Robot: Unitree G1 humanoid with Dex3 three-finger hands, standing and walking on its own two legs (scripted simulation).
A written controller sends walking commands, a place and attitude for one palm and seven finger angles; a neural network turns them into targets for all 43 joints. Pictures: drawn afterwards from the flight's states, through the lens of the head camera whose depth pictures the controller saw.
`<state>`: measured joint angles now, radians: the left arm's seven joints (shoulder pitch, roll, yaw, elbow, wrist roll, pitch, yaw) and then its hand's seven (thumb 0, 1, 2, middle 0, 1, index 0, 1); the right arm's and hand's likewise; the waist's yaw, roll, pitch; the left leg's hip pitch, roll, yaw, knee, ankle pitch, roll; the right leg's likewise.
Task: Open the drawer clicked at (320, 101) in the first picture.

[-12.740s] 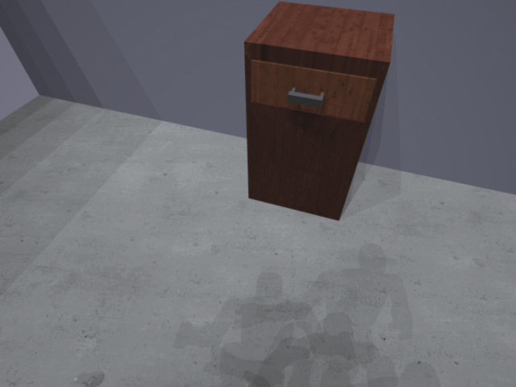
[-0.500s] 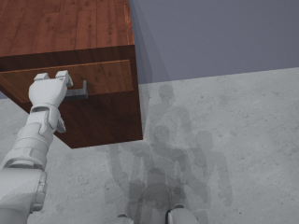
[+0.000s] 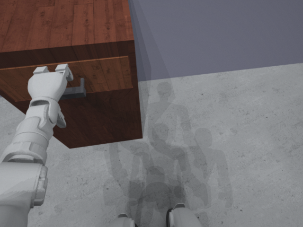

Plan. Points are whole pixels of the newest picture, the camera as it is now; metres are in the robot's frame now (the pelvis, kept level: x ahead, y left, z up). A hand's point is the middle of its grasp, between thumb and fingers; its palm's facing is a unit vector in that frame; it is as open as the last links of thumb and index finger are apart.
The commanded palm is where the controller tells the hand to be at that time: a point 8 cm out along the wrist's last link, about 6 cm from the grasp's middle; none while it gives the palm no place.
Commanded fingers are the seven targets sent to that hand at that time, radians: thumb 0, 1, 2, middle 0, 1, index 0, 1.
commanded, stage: re-aim the fingers above the handle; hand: left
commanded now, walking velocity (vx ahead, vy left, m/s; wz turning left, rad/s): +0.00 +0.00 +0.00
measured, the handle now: (66, 88) +0.55 +0.26 -0.06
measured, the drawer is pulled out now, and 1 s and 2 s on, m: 0.00 0.00 0.00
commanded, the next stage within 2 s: lower the fingers behind the handle in 0.90 s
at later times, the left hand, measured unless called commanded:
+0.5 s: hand (58, 96) +0.48 +0.25 +0.00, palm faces -0.08 -0.04 -1.00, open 13.8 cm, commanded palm +0.46 +0.25 +0.06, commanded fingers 0.00 -0.50 0.30 -0.30 -1.20 -0.30 -1.20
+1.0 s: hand (60, 95) +0.48 +0.24 +0.01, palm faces -0.07 -0.03 -1.00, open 13.8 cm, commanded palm +0.46 +0.24 +0.06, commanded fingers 0.00 -0.50 0.30 -0.30 -1.20 -0.30 -1.20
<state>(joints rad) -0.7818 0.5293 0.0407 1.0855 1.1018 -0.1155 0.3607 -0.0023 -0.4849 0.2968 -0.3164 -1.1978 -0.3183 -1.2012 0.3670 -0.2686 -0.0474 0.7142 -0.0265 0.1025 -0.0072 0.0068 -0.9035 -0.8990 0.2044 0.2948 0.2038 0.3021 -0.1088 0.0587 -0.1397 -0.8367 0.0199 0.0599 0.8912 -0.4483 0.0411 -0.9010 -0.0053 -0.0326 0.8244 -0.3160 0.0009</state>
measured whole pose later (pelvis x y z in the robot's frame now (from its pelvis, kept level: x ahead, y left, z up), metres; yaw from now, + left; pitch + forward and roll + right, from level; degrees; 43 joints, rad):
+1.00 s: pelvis +0.01 +0.00 +0.00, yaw +0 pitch +22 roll -1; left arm -0.75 0.48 0.03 1.05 1.10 -0.08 0.37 0.00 -0.49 0.30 -0.32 -1.20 -0.32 -1.20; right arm 0.34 -0.26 -0.05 0.71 -0.03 0.12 0.00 0.01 -0.90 -0.90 0.20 0.29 0.20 0.30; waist -0.10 0.06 -0.15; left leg -0.79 0.02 0.05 0.87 -0.46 0.04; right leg -0.86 0.00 -0.03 0.81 -0.33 0.00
